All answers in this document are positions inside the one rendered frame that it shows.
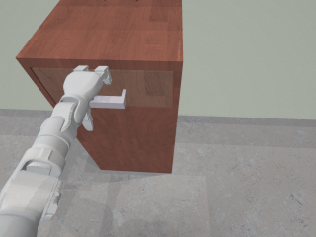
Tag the left robot hand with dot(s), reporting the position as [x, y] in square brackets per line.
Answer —
[87, 84]

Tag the robot left upper arm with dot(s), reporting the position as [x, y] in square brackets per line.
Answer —
[31, 199]

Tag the robot left forearm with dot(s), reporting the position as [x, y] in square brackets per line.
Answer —
[47, 154]

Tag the drawer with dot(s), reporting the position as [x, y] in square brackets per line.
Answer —
[144, 88]

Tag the cabinet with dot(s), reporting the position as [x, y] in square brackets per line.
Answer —
[123, 35]

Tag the handle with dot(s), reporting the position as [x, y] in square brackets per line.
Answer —
[109, 102]

